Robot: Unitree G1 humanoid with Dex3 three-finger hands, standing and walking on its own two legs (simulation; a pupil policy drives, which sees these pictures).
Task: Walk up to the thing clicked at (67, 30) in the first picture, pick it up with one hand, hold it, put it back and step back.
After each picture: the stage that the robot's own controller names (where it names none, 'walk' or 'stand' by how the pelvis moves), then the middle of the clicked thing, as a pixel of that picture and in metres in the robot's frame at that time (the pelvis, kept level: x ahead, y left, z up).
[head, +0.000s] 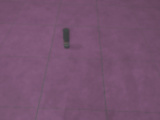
stand; (66, 38) +1.36 +0.10 -0.66
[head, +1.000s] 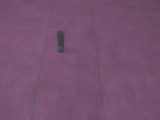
walk; (60, 42) +1.23 +0.09 -0.64
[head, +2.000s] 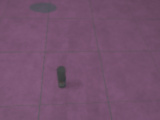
walk; (61, 77) +0.76 +0.09 -0.64
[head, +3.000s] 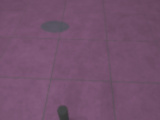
walk; (63, 117) +0.46 +0.14 -0.64
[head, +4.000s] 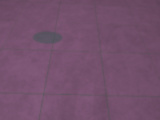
stand; out of the picture +0.36 +0.12 -0.65
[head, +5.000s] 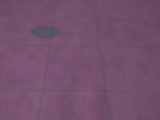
stand; out of the picture +0.35 +0.13 -0.66
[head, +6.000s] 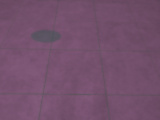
stand; out of the picture +0.34 +0.13 -0.66
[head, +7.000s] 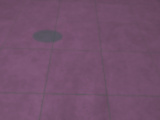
stand; out of the picture +0.35 +0.12 -0.66
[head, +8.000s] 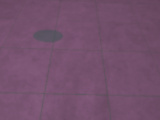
stand; out of the picture +0.34 +0.12 -0.66
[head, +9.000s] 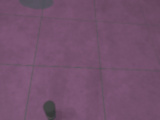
go down; (50, 111) +0.38 +0.12 -0.59
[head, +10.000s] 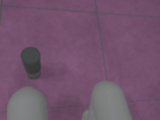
go down; (32, 65) +0.45 +0.15 -0.26
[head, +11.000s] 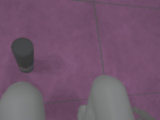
close in; (24, 58) +0.45 +0.16 -0.23
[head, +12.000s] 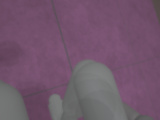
close; out of the picture +0.44 +0.20 -0.16
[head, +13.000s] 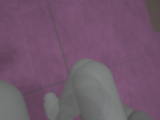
lift; out of the picture +0.42 +0.21 -0.16
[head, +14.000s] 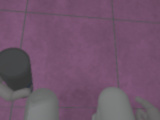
lift; (19, 78) +0.33 +0.19 -0.02
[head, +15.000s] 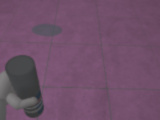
hold; (28, 91) +0.30 +0.16 +0.06
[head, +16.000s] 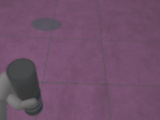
hold; (28, 91) +0.31 +0.16 +0.03
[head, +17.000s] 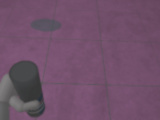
hold; (31, 93) +0.30 +0.16 +0.03
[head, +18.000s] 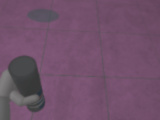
crouch; (30, 88) +0.32 +0.16 +0.01
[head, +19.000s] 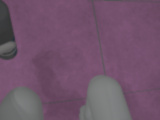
lower; (1, 36) +0.48 +0.18 -0.05
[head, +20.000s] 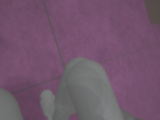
lower; out of the picture +0.46 +0.24 -0.17
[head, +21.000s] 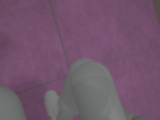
lower; out of the picture +0.44 +0.24 -0.17
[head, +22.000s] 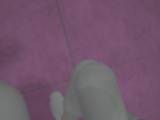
lower; out of the picture +0.43 +0.22 -0.16
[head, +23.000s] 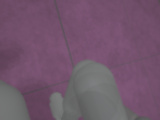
lower; out of the picture +0.42 +0.22 -0.16
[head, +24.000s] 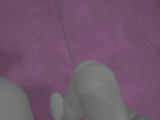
open; out of the picture +0.41 +0.21 -0.17
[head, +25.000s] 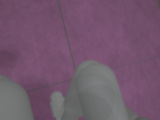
rise; out of the picture +0.41 +0.22 -0.17
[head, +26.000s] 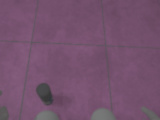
walk; (45, 95) +0.40 +0.15 -0.46
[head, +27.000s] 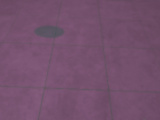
stand; out of the picture +0.36 +0.14 -0.60
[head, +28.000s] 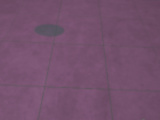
stand; out of the picture +0.35 +0.14 -0.60
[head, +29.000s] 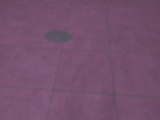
stand; out of the picture +0.37 +0.12 -0.65
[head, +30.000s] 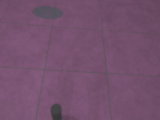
walk; (56, 114) +0.41 +0.10 -0.63
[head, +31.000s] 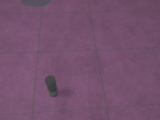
walk; (52, 87) +0.59 +0.19 -0.62
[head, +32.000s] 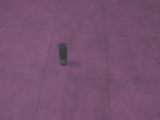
walk; (63, 55) +0.92 +0.13 -0.63
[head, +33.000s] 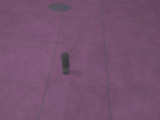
stand; (65, 64) +1.00 +0.11 -0.65
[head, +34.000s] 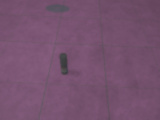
stand; (63, 64) +1.01 +0.12 -0.66
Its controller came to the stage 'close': yes
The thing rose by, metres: 0.68
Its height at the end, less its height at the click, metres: +0.00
